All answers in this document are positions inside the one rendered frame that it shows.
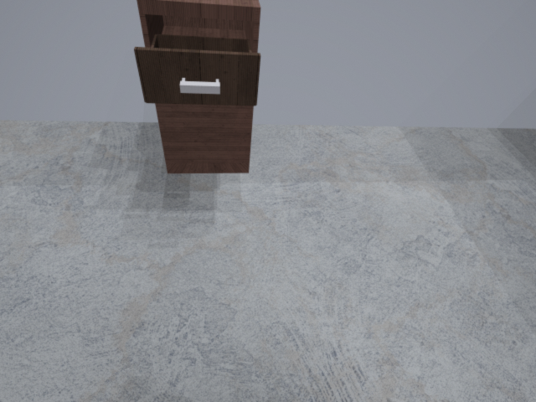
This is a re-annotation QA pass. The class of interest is handle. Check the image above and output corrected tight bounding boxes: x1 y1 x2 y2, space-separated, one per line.
180 78 220 94

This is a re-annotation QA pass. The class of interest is cabinet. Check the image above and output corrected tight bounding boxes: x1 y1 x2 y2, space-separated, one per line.
137 0 260 173

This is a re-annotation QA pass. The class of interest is drawer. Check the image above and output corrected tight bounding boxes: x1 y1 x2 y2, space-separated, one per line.
134 34 260 106

